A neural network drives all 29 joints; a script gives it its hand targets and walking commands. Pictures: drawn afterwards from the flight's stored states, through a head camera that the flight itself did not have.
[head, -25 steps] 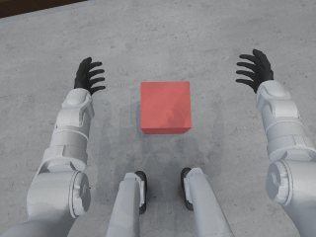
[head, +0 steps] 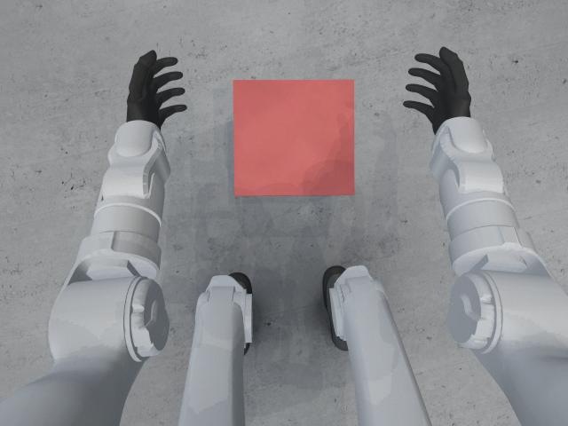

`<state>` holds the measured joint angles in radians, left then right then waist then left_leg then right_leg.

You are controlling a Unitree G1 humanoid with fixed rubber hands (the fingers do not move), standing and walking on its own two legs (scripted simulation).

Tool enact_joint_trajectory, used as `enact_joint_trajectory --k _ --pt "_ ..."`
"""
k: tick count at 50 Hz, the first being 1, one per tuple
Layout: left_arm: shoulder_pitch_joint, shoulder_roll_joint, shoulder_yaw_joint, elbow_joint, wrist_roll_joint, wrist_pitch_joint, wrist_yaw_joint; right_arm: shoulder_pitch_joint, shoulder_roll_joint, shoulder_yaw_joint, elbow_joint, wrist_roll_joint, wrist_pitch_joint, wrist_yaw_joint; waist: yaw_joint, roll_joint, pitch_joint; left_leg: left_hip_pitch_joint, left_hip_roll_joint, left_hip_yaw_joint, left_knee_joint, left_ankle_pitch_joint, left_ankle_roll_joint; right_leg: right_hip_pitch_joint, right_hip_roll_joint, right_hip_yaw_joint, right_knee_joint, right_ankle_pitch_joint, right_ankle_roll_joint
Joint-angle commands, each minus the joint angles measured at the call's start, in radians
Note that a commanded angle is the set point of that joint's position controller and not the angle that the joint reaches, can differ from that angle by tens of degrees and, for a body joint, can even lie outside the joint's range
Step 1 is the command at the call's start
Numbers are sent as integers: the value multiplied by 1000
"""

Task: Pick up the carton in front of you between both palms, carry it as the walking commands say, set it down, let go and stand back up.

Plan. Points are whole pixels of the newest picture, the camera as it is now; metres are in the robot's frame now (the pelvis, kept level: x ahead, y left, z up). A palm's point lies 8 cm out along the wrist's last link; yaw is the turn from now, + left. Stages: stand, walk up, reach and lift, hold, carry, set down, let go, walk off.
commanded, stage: reach and lift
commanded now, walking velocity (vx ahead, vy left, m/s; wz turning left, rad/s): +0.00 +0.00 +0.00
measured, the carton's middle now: (291, 148) +0.48 -0.02 -0.44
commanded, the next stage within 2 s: none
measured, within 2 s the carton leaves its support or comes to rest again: leaves its support in 1.42 s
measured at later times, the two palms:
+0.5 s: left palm (192, 138) +0.50 +0.16 -0.35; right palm (394, 140) +0.47 -0.21 -0.35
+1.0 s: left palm (198, 142) +0.49 +0.15 -0.36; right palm (381, 142) +0.47 -0.19 -0.36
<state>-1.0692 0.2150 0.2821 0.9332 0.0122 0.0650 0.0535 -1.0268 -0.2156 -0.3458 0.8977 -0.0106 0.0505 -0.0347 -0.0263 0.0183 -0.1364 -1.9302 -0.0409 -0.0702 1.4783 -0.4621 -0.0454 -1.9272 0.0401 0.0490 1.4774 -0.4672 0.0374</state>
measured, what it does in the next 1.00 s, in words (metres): lowers itself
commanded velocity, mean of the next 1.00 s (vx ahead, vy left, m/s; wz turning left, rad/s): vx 0.00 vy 0.00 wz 0.00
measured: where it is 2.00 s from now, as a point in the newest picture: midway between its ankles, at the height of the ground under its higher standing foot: (289, 325)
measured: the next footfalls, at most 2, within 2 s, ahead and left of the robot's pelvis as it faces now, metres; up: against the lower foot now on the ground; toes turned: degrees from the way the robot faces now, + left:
none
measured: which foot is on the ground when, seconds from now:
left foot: down 0.00-1.00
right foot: down 0.00-1.00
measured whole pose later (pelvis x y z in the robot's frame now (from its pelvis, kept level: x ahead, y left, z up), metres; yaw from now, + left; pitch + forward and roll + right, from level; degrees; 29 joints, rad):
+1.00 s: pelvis -0.06 +0.01 -0.20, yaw -1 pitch +38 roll +0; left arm -1.44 0.33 0.05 1.15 -0.21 0.04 0.11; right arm -1.39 -0.34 -0.08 1.12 0.24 0.03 -0.10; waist -0.03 0.01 0.31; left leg -2.29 -0.05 -0.05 2.19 -0.57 -0.05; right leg -2.29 0.04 0.04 2.19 -0.56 0.05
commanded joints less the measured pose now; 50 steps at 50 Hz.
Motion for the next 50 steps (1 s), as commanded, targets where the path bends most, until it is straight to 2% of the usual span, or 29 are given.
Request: enact_joint_trajectory --k 1,4,5,6,7,8,10,12,13,14,15,16,18,19,22,26,28,29,30,31,33,34,35,39,40,45,46,49,50 --pt "-285 161 -30 -177 -46 -28 37 -245 -192 46 -133 79 -35 -13 18 49 -1116 550 -25 111 106 512 -21 525 17 -83 93 576 29" --pt "-301 176 -55 -110 -64 -12 47 -292 -187 81 -63 115 -17 -16 17 -14 -952 419 -11 93 157 415 1 372 22 -83 153 438 25" --pt "-345 140 -101 -183 -102 -9 51 -304 -220 72 -147 113 -11 -23 -25 56 -1104 514 -30 111 203 501 -10 434 21 -84 145 525 24" --pt "-330 170 -89 -50 -124 10 52 -286 -162 150 -64 130 4 -20 -20 -65 -984 480 -29 98 225 415 13 388 34 -111 202 440 38" --pt "-379 186 -71 -84 -92 15 52 -362 -253 66 2 109 17 -30 -7 65 -904 380 -28 135 244 285 -19 336 14 -89 208 320 20" --pt "-382 156 -118 -77 -139 13 41 -366 -215 93 -59 134 15 -33 -58 -27 -963 397 -21 134 257 280 -3 339 12 -119 207 321 36" --pt "-407 221 -99 -136 -138 9 52 -429 -218 141 -150 177 11 -45 19 -18 -1077 406 -15 128 343 344 1 406 20 -90 293 412 32" --pt "-552 213 -139 -113 -196 38 73 -538 -329 89 -107 149 26 -52 -53 -4 -1015 401 -16 96 349 227 0 315 -2 -115 325 237 27" --pt "-568 282 -90 2 -156 37 66 -538 -281 158 -52 170 39 -54 39 -34 -1020 458 -11 113 386 277 19 263 5 -101 327 222 40" --pt "-565 234 -137 -44 -169 34 67 -520 -305 120 -20 182 31 -54 -44 46 -976 365 -5 145 384 162 -13 339 11 -107 333 205 10" --pt "-588 262 -122 57 -191 33 57 -601 -285 174 33 177 51 -58 22 -58 -876 344 -7 141 407 137 16 276 -17 -96 340 138 33" --pt "-599 281 -121 12 -161 31 65 -580 -285 153 57 204 42 -60 -46 -3 -875 319 8 137 411 77 1 324 4 -97 355 116 27" --pt "-577 241 -141 78 -175 20 52 -588 -255 181 103 184 34 -62 26 -48 -798 253 2 153 397 12 14 252 -13 -108 372 33 33" --pt "-647 261 -152 88 -168 19 52 -636 -265 163 158 197 27 -54 -17 9 -674 186 27 103 403 -6 7 152 -11 -100 387 12 17" --pt "-723 270 -173 140 -188 10 37 -719 -306 153 193 153 15 -62 -69 -13 -672 195 20 106 495 -21 -4 166 -45 -99 449 6 23" --pt "-659 277 -162 143 -185 -22 60 -719 -291 191 155 209 -25 -64 -5 0 -770 318 15 102 559 209 3 184 -27 -77 505 190 25" --pt "-683 194 -234 170 -239 -22 53 -696 -363 173 196 221 -46 -51 -74 52 -736 321 8 70 536 215 -6 158 -35 -108 530 202 14" --pt "-678 214 -200 74 -200 -39 54 -687 -315 194 126 213 -44 -54 5 68 -778 372 6 69 584 318 2 145 -28 -80 557 265 21" --pt "-698 265 -216 49 -213 -48 63 -620 -313 184 168 215 -60 -58 -84 55 -834 364 4 74 569 311 -7 217 -28 -103 559 327 22" --pt "-730 290 -227 -46 -207 -56 79 -633 -306 185 156 218 -62 -65 -60 57 -854 349 3 89 582 322 -13 236 -14 -89 576 358 10" --pt "-614 203 -265 35 -236 -58 75 -580 -305 191 172 215 -71 -79 -112 47 -802 284 -8 104 578 343 -16 277 -1 -85 542 415 15" --pt "-624 268 -206 20 -232 -60 76 -609 -290 239 57 237 -71 -72 -54 -18 -882 374 -6 81 624 396 8 251 -12 -75 592 411 28" --pt "-638 193 -259 42 -257 -51 79 -590 -320 235 175 232 -73 -66 -54 51 -837 333 -23 113 603 354 -18 269 0 -72 563 375 0" --pt "-558 219 -204 100 -230 -48 71 -569 -254 255 86 255 -68 -64 -10 -47 -774 213 -19 108 598 264 10 257 -3 -71 562 292 26" --pt "-569 255 -209 71 -219 -59 75 -562 -214 246 118 291 -41 -60 35 34 -769 276 -8 115 601 278 1 197 -2 -54 556 266 28" --pt "-614 222 -213 137 -223 -30 61 -606 -250 207 125 223 -47 -69 -56 5 -682 172 0 100 559 141 5 223 2 -81 543 202 12" --pt "-580 185 -192 140 -220 -44 55 -632 -225 233 119 228 -40 -73 24 -4 -666 145 -17 110 558 125 15 236 -10 -71 550 175 18" --pt "-626 158 -255 178 -225 -44 63 -649 -143 301 132 269 -33 -66 -2 31 -688 216 -7 112 557 149 13 183 4 -77 528 171 19" --pt "-682 119 -285 221 -252 -39 64 -628 -176 296 252 262 -36 -62 -55 9 -609 211 -17 86 510 69 4 215 -2 -114 527 119 19"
